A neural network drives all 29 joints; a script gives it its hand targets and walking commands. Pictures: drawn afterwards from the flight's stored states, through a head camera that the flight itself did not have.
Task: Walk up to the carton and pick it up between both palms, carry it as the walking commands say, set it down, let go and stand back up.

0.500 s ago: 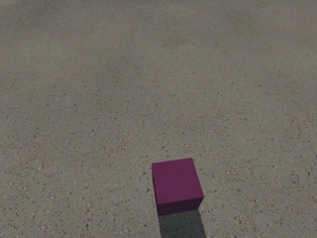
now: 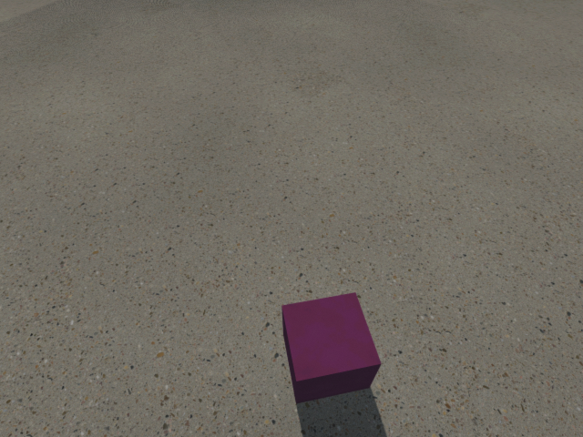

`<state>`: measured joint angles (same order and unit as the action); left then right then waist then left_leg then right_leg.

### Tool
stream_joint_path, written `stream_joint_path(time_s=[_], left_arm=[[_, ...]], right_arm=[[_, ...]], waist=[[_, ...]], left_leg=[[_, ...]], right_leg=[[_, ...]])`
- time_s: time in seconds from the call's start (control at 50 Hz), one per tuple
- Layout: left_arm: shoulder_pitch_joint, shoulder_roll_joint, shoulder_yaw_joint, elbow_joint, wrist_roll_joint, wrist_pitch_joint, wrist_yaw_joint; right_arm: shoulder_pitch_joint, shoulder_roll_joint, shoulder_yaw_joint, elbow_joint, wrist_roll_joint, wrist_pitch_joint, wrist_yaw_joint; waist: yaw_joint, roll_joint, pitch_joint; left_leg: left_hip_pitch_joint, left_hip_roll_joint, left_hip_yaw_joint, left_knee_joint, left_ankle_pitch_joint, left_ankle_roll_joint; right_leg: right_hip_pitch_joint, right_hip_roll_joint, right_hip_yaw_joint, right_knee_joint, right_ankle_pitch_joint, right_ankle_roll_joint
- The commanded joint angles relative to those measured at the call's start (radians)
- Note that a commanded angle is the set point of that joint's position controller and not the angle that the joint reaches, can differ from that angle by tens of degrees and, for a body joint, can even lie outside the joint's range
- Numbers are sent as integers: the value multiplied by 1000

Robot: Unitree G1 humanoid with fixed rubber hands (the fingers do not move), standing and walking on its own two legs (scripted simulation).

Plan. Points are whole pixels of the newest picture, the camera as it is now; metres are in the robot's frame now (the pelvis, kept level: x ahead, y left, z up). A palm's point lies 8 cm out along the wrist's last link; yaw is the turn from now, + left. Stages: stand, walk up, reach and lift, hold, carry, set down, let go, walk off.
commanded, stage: walk up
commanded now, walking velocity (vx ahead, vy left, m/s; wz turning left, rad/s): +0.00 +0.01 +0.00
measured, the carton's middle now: (326, 347) +0.51 -0.07 -0.67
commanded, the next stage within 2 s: none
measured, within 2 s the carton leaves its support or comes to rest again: neither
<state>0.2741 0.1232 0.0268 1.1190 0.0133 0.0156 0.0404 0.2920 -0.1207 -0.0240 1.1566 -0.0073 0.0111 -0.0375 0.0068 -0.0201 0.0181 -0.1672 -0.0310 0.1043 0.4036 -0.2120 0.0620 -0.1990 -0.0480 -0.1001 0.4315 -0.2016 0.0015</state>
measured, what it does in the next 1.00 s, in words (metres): lifts its right foot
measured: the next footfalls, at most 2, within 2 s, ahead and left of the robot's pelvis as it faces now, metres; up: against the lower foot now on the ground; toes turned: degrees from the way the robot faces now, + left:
right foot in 1.22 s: +0.05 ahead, -0.02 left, +0.00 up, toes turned -7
left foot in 1.48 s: +0.06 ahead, +0.31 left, +0.00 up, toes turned +2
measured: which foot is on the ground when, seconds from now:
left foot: down 0.00-1.00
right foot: down 0.00-0.88, up 0.90-1.00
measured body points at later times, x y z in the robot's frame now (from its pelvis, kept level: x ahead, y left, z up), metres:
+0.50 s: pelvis +0.02 +0.03 +0.00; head +0.03 +0.03 +0.45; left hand +0.01 +0.24 -0.17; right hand +0.02 -0.19 -0.16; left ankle +0.01 +0.08 -0.74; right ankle +0.02 -0.12 -0.74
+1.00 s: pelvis +0.03 +0.08 -0.01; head +0.06 +0.10 +0.43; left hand +0.03 +0.31 -0.18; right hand +0.05 -0.16 -0.16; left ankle +0.01 +0.09 -0.74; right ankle -0.01 -0.08 -0.70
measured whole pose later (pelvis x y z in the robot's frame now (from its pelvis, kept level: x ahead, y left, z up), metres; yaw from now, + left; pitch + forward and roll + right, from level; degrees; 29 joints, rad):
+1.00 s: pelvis +0.03 +0.08 -0.01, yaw +0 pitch +1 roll -1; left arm 0.24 0.18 0.04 1.12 0.02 0.07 0.05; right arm 0.27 -0.16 -0.04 1.02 -0.04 -0.01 -0.04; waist -0.01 -0.03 0.03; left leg -0.24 -0.10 0.14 0.52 -0.32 0.16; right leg -0.40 -0.08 -0.04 0.94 -0.46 0.04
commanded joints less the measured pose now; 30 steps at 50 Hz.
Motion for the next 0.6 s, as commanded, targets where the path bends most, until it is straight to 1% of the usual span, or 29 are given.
stream_joint_path(time_s=[0.0, 0.02, 0.04, 0.08, 0.1, 0.12, 0.14, 0.16, 0.18, 0.2, 0.22, 0.24, 0.26, 0.28, 0.3, 0.32, 0.34, 0.36, 0.38, 0.4, 0.42, 0.44, 0.46, 0.48, 0.5, 0.52, 0.54, 0.56, 0.58], left_arm=[[53, 56, 5, 3, 1, -19, -4], [71, 36, -1, 6, -1, -17, -4], [83, 27, -3, 12, -2, -14, -3], [84, 63, 3, 7, 1, -15, -2], [76, 70, 6, 20, 0, -13, 2], [57, 61, 8, -15, 1, -14, 2], [44, 59, 2, 0, 4, -10, 3], [33, 97, 18, -36, 5, -10, 12], [47, 99, 16, -29, 8, -11, 12], [65, 83, 17, -21, 7, -13, 15], [44, 80, 17, -23, 12, -10, 15], [59, 101, 27, -36, 8, -10, 18], [85, 120, 33, -19, 12, -9, 23], [64, 121, 25, -27, 15, -7, 19], [43, 98, 23, -20, 10, -4, 22], [23, 84, 14, -32, 8, -2, 16], [32, 72, 16, -21, 8, -6, 14], [59, 47, 6, 15, -4, 2, 12], [84, 39, 4, 29, -8, 4, 13], [70, 31, 3, 27, 1, 4, 7], [60, 33, 0, 24, -3, 5, 8], [33, 45, 3, 17, -5, 5, 5], [85, 44, -4, 29, 4, -5, 5], [66, 55, 0, 26, 2, -4, 2], [62, 57, -1, 24, -2, -4, 6], [67, 87, 18, -9, 3, -7, 10], [67, 109, 28, -18, 13, -8, 21], [72, 151, 39, -22, 10, -6, 31], [101, 176, 42, -21, 10, -7, 33]], right_arm=[[50, -83, -6, -27, -3, -34, -7], [59, -74, -8, -20, 4, -32, -9], [56, -58, 1, -27, 1, -32, -11], [53, -94, -8, -21, 4, -33, -14], [84, -67, 0, -10, 6, -36, -8], [72, -123, -16, -12, 9, -23, -10], [88, -104, -14, -20, 7, -24, -13], [48, -172, -36, -45, -2, -16, -12], [44, -141, -26, -46, 1, -16, -14], [62, -114, -21, -31, 7, -16, -12], [58, -89, -17, -42, -2, -15, -9], [71, -125, -31, -51, -4, -9, -5], [57, -131, -38, -54, -7, -8, -6], [89, -109, -26, -59, -9, -9, -5], [75, -100, -33, -57, -5, -11, -4], [92, -77, -15, -52, -1, -15, -6], [85, -74, -15, -49, 1, -21, -14], [76, -47, -5, -49, 1, -33, -14], [90, -86, -9, -48, 0, -42, -14], [74, -87, -15, -50, -3, -39, -19], [64, -105, -12, -54, 2, -39, -14], [68, -117, -19, -51, 1, -38, -15], [57, -117, -16, -40, -3, -37, -17], [56, -110, -19, -48, -6, -36, -21], [77, -110, -14, -30, 0, -38, -18], [53, -121, -22, -39, -3, -27, -17], [37, -148, -38, -61, -8, -19, -15], [46, -155, -39, -70, -8, -14, -4], [42, -161, -39, -79, -8, -12, -8]], waist=[[3, -5, 29], [3, 13, 61], [0, 29, 61], [10, 57, 41], [-9, 14, 51], [13, 105, 95], [-3, 37, 79], [6, 111, 108], [9, 51, 108], [8, 17, 78], [-1, -16, 77], [6, 43, 104], [14, 17, 81], [-4, -65, 58], [-3, -35, 71], [-25, -70, 32], [-8, -69, 8], [-12, -30, 7], [-17, -33, 15], [-3, -6, 9], [-8, -12, 20], [-17, -2, 68], [2, 11, 32], [-10, 39, 49], [-11, 74, 65], [12, 131, 83], [6, 125, 81], [8, 97, 77], [28, 88, 47]], left_leg=[[-49, 166, -178, -151, 23, -32], [-48, 159, -164, -161, -6, -34], [-57, 175, -184, -170, -12, -32], [-30, 162, -162, -166, 5, -32], [-54, 177, -194, -182, 5, -32], [-102, 152, -169, -165, -48, -28], [-90, 170, -176, -178, -27, -31], [-108, 136, -138, -118, 26, -17], [-99, 140, -134, -106, 76, -28], [-93, 131, -136, -95, 42, -28], [-106, 137, -153, -112, 38, -23], [-126, 119, -119, -61, 46, -25], [-116, 107, -100, -20, 56, -33], [-95, 104, -110, -14, 62, -36], [-105, 98, -101, -1, 50, -34], [-51, 128, -142, -63, 93, -23], [-13, 162, -164, -101, 148, -14], [-8, 206, -227, -139, 164, -25], [5, 219, -247, -152, 159, -34], [-9, 209, -239, -149, 129, -14], [-25, 195, -232, -143, 135, -11], [-44, 186, -212, -153, 137, -8], [6, 166, -185, -135, 101, -11], [15, 175, -168, -143, 195, -36], [5, 173, -184, -150, 206, -45], [-36, 149, -141, -120, 182, -25], [-41, 126, -108, -57, 222, -18], [-92, 119, -109, -7, 226, -14], [-120, 120, -106, 31, 239, -24]], right_leg=[[23, -77, 76, -79, 58, 8], [19, -75, 77, -85, 49, 9], [33, -65, 79, -78, 47, 15], [21, -73, 71, -66, 48, 12], [29, -62, 58, -54, 36, 17], [9, -62, 51, -24, 19, 5], [2, -78, 51, -38, 26, 18], [-11, -87, 52, -6, 39, 8], [-22, -104, 66, -21, 45, 8], [-14, -103, 69, -27, 41, 2], [-16, -106, 68, -24, 14, 9], [-28, -133, 96, -14, 21, 1], [-32, -169, 132, -26, 34, -10], [-53, -173, 135, -32, 24, -15], [-54, -170, 150, -38, 24, -16], [-64, -132, 105, -27, 41, 1], [-50, -96, 55, -2, 33, 8], [-28, -56, 43, -5, -6, 36], [-39, -37, 31, 11, -31, 38], [-13, -48, 52, -13, -24, 41], [1, -46, 49, -16, 9, 32], [-12, -51, 46, -10, 11, 29], [-4, -68, 58, -25, 46, 23], [-12, -74, 61, -39, 45, 28], [-20, -72, 52, -25, 29, 32], [-19, -86, 41, -1, 36, 30], [-28, -113, 50, 21, 73, 26], [2, -141, 62, 58, 119, 9], [35, -186, 106, 62, 149, -9]])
